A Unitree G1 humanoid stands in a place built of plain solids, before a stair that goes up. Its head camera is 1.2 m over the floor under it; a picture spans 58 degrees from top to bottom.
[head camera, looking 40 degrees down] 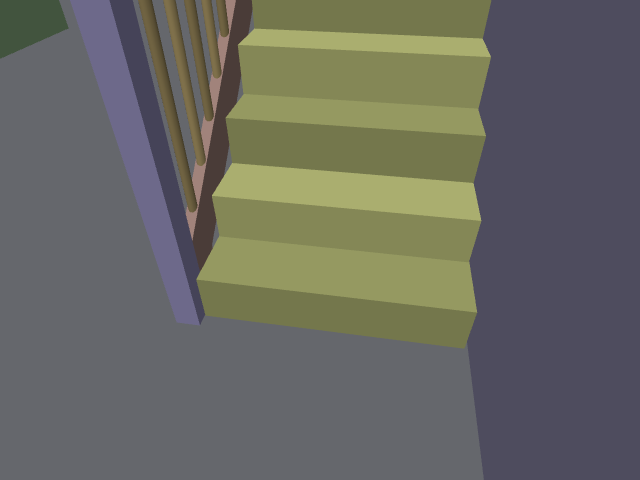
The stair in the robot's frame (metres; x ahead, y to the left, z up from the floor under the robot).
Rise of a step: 0.18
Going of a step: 0.22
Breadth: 0.90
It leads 9 degrees to the right of straight ahead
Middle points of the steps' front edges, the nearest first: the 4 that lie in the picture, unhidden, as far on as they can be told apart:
0.94 -0.04 0.18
1.16 -0.07 0.36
1.39 -0.11 0.55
1.61 -0.14 0.73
